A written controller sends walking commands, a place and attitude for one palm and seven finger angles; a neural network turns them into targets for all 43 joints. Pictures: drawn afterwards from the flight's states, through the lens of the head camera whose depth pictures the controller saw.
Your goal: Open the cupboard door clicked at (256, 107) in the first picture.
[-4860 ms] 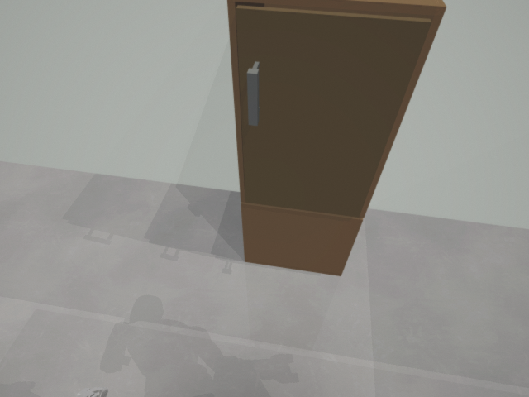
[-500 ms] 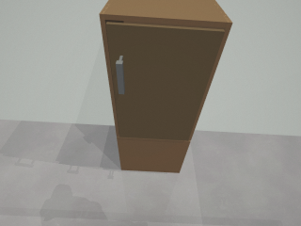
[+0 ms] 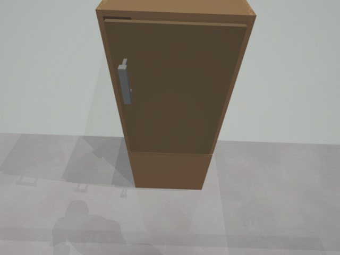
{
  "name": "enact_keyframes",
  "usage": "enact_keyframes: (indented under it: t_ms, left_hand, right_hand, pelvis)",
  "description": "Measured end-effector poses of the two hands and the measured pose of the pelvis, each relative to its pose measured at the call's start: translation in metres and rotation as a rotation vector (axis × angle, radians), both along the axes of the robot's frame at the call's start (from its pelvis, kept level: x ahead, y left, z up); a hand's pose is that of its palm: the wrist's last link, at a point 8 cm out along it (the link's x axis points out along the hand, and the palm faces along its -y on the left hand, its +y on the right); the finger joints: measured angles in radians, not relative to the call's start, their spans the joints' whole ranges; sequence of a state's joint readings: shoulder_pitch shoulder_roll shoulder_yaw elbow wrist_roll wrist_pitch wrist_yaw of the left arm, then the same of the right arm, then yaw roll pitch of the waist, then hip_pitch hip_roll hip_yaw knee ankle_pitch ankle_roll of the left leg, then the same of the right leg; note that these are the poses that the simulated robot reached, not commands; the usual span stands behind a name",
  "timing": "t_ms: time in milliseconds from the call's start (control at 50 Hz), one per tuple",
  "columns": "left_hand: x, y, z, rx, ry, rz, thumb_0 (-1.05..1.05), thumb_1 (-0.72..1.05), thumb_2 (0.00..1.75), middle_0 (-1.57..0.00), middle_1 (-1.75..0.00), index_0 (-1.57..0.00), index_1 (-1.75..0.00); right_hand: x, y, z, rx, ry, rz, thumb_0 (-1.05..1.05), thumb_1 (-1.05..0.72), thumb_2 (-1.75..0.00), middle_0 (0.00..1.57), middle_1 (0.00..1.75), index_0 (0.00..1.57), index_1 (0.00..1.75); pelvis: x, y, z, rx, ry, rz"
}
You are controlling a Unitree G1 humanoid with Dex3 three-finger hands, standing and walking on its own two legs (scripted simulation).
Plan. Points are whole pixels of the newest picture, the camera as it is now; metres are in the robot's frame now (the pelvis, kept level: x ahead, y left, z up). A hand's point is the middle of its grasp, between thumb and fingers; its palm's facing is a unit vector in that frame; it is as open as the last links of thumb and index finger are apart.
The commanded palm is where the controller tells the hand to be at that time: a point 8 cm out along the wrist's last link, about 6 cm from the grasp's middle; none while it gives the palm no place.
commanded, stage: come to a stop and stand still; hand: left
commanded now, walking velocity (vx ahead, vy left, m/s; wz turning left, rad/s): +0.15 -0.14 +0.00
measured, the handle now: (126, 81) +0.58 +0.18 +0.09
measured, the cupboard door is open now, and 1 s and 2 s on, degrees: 0 0 0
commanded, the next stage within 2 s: look again from close up in 1.02 s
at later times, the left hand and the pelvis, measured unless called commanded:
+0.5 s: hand out of the picture +0.04 +0.15 -0.18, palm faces +0.06 -0.97 -0.22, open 7.3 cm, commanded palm none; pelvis +0.03 -0.03 +0.00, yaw +1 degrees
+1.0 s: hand out of the picture -0.01 +0.16 -0.17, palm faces +0.04 -0.99 -0.15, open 7.4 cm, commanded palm none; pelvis +0.01 +0.00 +0.01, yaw +0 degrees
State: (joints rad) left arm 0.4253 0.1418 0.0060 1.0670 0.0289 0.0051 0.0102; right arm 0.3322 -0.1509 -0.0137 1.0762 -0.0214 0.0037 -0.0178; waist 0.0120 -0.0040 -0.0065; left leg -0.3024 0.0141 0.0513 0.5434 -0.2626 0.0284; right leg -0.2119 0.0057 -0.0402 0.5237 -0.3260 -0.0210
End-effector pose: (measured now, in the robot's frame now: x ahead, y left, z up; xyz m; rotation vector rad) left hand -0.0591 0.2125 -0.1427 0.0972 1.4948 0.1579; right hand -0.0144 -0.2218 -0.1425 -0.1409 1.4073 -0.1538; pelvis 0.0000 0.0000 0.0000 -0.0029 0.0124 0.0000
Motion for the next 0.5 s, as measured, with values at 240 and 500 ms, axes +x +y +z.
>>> enact_keyframes:
  t_ms: [240,500]
  left_hand:
    - [0.027,-0.038,-0.02,-0.067,0.044,0.034,0.01,0.9,0.9,-0.2,-0.3,-0.2,-0.3]
    - [0.092,-0.014,-0.003,0.066,-0.144,-0.015,0.02,0.92,0.9,-0.2,-0.3,-0.2,-0.3]
  right_hand:
    - [0.071,-0.016,0.003,-0.057,-0.089,0.025,0.01,-0.93,-0.9,0.2,0.3,0.2,0.3]
    - [0.096,-0.031,0.0,-0.022,-0.111,0.025,0.01,-0.93,-0.9,0.2,0.3,0.2,0.3]
  pelvis:
    - [0.04,-0.014,-0.008,0.011,-0.019,-0.007]
    - [0.033,-0.028,-0.003,0.014,-0.016,0.011]
